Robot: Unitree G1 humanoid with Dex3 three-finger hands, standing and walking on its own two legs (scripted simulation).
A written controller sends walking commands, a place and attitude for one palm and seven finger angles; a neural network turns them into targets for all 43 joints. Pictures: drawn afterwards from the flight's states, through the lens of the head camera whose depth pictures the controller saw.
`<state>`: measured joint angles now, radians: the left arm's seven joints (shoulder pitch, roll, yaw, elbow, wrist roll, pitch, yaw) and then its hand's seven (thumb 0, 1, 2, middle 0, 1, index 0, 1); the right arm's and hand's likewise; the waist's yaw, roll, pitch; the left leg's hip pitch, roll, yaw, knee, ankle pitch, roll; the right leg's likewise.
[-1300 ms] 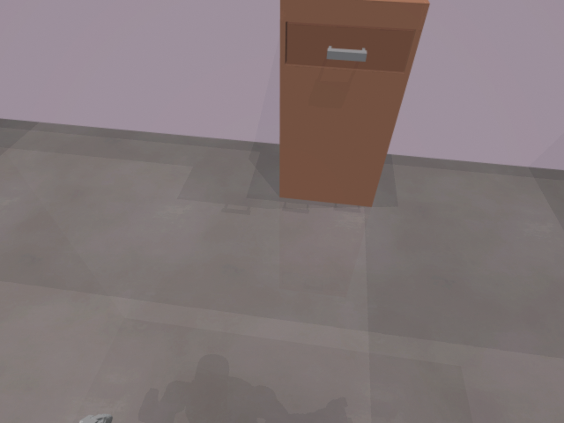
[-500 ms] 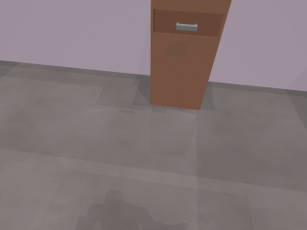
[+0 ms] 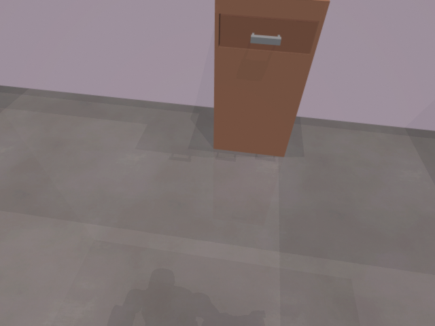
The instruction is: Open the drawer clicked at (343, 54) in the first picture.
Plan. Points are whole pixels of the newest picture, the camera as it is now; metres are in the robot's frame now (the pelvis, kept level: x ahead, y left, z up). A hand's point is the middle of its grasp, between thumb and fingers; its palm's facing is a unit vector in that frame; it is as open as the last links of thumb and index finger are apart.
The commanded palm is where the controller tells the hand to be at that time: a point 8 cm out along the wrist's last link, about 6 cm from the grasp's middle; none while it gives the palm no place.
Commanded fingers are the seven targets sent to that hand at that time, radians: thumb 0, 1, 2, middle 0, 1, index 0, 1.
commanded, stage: look at it before walking up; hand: left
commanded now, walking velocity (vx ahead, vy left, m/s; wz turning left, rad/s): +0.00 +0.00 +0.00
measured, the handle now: (265, 37) +1.27 -0.14 -0.01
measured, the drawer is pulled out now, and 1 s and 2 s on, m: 0.00 0.00 0.00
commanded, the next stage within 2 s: walk to a spot facing it in 0.14 s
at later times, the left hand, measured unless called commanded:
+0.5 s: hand out of the picture +0.05 +0.21 -0.18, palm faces -0.07 -0.97 -0.25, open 7.4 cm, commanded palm none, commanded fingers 0.00 0.90 0.90 -0.20 -0.30 -0.20 -0.30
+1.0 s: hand (129, 320) +0.17 +0.21 -0.20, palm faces -0.22 -0.96 -0.18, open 7.4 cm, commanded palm none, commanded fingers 0.00 0.90 0.90 -0.20 -0.30 -0.20 -0.30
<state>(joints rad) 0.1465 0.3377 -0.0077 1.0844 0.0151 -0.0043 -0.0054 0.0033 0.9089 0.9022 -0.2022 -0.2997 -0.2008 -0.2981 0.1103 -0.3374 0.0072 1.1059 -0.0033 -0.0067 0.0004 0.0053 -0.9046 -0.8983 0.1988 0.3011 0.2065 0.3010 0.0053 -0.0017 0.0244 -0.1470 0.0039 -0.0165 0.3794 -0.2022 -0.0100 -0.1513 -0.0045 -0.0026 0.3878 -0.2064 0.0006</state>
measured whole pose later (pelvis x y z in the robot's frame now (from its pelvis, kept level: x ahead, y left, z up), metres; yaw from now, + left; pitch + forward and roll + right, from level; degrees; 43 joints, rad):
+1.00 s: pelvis +0.17 +0.01 -0.03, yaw -21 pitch +0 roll -1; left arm 0.43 0.21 0.08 1.05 0.02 0.00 -0.01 0.00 0.91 0.90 -0.20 -0.30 -0.20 -0.30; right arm 0.07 -0.17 -0.02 0.87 -0.01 -0.07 0.00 0.00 -0.91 -0.90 0.20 0.30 0.20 0.30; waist 0.06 -0.04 0.05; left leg -0.43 0.07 0.10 0.66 -0.21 0.02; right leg -0.21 0.05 0.14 0.87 -0.51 -0.02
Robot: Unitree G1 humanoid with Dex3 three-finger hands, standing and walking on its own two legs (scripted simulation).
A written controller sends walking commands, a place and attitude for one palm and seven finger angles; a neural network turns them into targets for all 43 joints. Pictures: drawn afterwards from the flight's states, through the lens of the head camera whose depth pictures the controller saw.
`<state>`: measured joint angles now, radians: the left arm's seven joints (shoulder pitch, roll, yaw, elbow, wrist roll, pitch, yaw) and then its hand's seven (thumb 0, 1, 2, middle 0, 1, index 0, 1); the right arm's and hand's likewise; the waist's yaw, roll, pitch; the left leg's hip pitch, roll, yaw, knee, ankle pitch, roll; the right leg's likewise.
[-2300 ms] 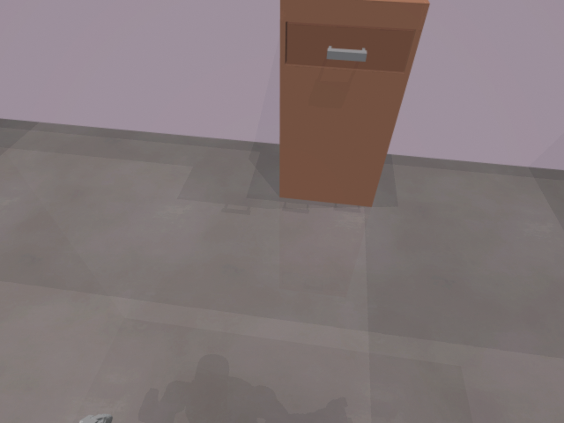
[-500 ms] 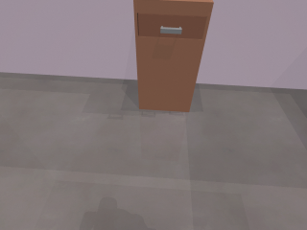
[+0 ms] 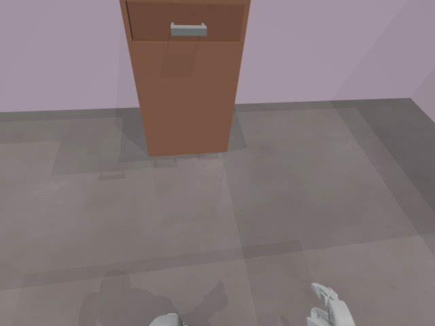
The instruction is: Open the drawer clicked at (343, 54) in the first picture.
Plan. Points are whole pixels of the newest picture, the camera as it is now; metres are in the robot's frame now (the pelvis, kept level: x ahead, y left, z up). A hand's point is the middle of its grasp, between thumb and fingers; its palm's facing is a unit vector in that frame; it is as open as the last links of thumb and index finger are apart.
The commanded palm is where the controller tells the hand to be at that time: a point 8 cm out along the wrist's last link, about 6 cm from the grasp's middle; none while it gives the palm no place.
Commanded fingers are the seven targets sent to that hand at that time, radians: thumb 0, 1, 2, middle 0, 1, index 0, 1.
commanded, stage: walk to a spot facing it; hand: left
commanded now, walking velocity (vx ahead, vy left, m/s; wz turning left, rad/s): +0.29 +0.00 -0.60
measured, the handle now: (188, 27) +1.08 +0.24 +0.02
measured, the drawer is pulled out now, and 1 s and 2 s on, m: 0.00 0.00 0.00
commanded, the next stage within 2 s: turn to face it in 1.18 s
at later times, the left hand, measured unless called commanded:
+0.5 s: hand (203, 213) +0.40 +0.08 -0.14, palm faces -0.43 -0.88 -0.19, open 7.4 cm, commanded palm none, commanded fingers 0.00 0.90 0.90 -0.20 -0.30 -0.20 -0.30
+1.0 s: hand (194, 191) +0.48 +0.11 -0.17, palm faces -0.47 -0.86 -0.21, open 7.3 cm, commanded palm none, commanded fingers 0.00 0.90 0.90 -0.20 -0.30 -0.20 -0.30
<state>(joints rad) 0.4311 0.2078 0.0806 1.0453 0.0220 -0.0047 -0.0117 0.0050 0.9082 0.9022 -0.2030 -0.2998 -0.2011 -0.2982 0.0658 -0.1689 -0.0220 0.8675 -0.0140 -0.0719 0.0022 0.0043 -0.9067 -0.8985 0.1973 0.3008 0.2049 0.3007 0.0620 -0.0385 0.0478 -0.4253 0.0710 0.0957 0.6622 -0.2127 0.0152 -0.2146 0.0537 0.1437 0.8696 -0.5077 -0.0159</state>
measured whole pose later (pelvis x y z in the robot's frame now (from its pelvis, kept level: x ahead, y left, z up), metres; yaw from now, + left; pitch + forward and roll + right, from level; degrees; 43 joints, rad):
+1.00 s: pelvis +0.35 -0.06 +0.01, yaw -37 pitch -1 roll -2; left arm 0.32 0.26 0.10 0.99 0.02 0.03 -0.02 0.00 0.92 0.90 -0.20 -0.30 -0.20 -0.30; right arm 0.08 -0.18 -0.01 0.86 -0.02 -0.04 -0.01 0.00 -0.91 -0.90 0.20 0.30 0.20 0.30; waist 0.07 -0.04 0.03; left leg -0.36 0.09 0.15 0.63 -0.25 0.03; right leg -0.36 0.04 0.03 0.99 -0.52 0.01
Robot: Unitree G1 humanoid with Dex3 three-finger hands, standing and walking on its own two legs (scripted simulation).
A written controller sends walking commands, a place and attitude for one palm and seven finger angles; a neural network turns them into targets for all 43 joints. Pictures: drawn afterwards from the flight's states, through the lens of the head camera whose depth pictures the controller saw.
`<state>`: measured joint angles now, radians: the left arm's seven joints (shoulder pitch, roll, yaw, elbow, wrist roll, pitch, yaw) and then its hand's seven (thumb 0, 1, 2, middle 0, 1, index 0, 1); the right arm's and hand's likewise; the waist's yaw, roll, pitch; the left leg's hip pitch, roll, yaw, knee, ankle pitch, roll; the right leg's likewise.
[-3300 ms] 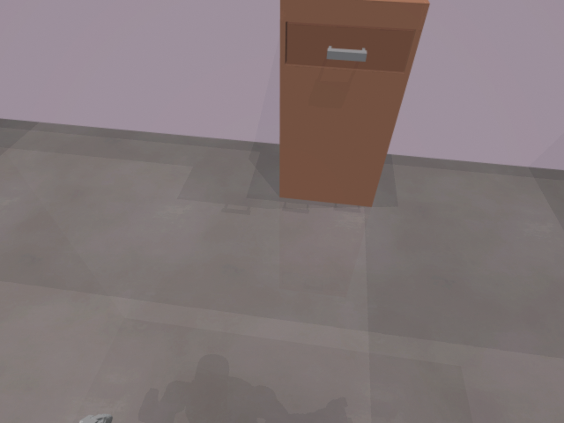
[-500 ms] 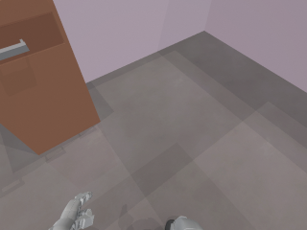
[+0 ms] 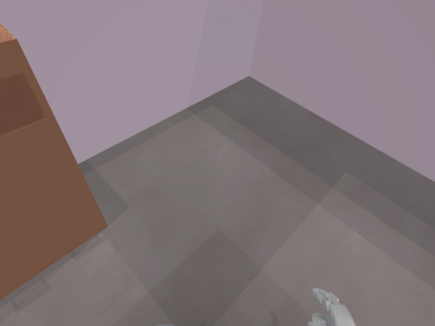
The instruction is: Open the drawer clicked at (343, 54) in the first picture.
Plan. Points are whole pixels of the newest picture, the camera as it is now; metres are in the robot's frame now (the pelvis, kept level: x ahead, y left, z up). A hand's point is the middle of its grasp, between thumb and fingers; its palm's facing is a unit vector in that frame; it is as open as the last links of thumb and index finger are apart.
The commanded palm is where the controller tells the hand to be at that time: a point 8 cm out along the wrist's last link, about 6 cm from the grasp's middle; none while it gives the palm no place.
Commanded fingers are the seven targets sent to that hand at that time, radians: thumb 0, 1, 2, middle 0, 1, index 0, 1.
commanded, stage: walk to a spot facing it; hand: left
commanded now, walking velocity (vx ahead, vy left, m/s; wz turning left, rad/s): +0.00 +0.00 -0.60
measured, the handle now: out of the picture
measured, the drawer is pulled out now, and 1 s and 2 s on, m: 0.00 0.00 0.00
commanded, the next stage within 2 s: turn to face it in 0.18 s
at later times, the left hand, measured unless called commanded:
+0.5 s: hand (176, 278) +0.24 +0.11 -0.14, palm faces -0.26 -0.94 -0.23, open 7.4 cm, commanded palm none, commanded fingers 0.00 0.90 0.90 -0.20 -0.30 -0.20 -0.30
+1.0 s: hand out of the picture +0.08 +0.24 -0.16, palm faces +0.14 -0.96 -0.24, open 7.4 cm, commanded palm none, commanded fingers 0.00 0.90 0.90 -0.20 -0.30 -0.20 -0.30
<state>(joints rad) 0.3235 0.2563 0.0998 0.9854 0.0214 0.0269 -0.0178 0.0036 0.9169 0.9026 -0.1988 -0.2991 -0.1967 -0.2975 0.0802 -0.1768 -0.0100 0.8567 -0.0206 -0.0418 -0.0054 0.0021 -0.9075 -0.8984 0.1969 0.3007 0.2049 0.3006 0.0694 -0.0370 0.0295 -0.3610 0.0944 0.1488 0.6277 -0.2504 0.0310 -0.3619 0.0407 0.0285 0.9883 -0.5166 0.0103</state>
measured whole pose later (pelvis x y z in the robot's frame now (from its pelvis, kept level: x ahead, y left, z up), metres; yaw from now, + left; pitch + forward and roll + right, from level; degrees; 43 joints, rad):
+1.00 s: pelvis +0.04 +0.01 +0.01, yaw +5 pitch +2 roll -2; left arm 0.20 0.25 0.10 0.96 0.02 0.07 0.01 0.01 0.91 0.90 -0.20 -0.30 -0.19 -0.30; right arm 0.24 -0.20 -0.06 0.94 -0.02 0.02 -0.01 0.00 -0.91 -0.90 0.20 0.30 0.20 0.30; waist -0.01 -0.02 0.04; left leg -0.30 -0.01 0.05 0.49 -0.22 0.07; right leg -0.50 -0.08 -0.04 1.08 -0.37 0.09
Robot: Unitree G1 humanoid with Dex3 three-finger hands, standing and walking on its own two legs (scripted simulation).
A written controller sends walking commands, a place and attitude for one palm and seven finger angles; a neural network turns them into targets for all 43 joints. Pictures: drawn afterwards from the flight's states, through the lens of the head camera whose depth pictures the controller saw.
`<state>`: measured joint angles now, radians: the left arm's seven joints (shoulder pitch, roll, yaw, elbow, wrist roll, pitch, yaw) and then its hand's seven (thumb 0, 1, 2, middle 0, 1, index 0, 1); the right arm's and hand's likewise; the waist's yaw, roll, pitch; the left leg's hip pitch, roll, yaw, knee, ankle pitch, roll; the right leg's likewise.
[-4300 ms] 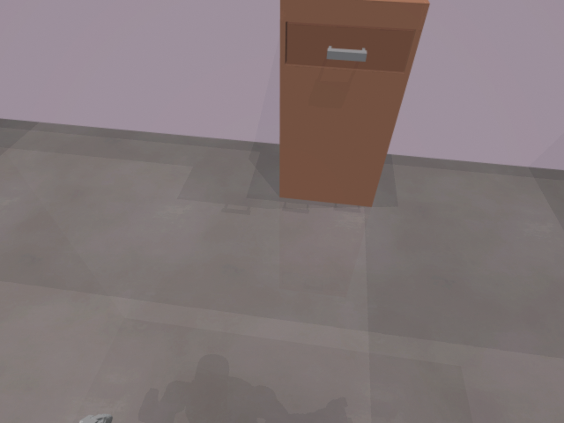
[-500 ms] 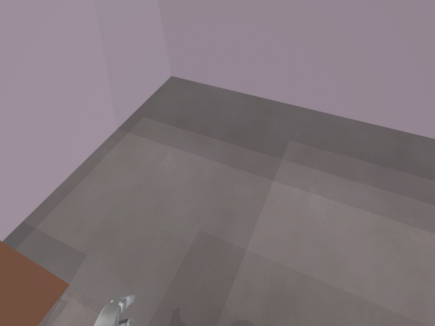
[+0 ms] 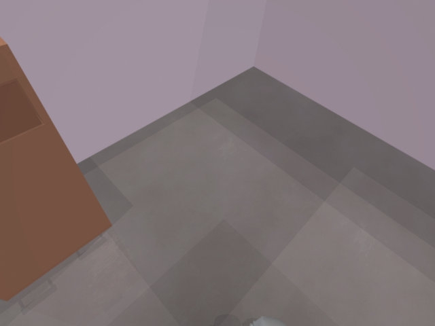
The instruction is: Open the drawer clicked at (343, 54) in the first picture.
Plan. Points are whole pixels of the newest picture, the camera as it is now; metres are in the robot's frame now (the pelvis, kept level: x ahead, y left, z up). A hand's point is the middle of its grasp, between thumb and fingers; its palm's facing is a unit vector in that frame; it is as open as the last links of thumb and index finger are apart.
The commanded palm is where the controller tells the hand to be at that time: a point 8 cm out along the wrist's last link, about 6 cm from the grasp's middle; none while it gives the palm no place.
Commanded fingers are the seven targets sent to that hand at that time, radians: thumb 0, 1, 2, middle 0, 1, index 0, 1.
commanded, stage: turn to face it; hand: left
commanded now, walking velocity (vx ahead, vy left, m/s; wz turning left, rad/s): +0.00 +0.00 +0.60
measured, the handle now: out of the picture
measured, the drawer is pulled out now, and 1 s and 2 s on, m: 0.00 0.00 0.00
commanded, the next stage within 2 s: take the last steps up to it in 1.22 s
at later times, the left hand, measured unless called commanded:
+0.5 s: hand out of the picture -0.01 +0.13 -0.14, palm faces +0.34 -0.89 -0.30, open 7.4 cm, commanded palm none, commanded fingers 0.00 0.90 0.90 -0.20 -0.30 -0.20 -0.30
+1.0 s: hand out of the picture -0.15 +0.16 -0.17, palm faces +0.63 -0.74 -0.26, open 7.4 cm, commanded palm none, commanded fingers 0.00 0.90 0.90 -0.20 -0.30 -0.20 -0.30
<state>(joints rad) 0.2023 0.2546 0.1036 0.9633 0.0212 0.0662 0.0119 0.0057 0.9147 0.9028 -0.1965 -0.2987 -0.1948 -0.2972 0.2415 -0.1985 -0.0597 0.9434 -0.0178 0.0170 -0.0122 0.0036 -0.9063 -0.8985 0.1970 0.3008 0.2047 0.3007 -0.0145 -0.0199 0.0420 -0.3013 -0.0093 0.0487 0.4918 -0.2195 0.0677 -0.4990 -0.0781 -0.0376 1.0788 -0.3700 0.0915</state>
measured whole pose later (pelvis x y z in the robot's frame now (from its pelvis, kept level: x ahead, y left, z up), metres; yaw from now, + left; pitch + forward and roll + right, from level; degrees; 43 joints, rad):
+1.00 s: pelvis -0.05 -0.05 +0.00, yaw +36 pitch -1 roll -1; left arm 0.23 0.27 0.07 0.94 0.02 0.06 0.01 0.01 0.91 0.90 -0.20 -0.30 -0.20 -0.30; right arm 0.13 -0.22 -0.03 0.91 -0.01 0.03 0.00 0.00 -0.91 -0.90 0.20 0.30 0.21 0.30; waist 0.03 -0.03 0.08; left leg -0.21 -0.01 0.03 0.49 -0.27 0.04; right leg -0.47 -0.12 -0.05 1.08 -0.41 0.09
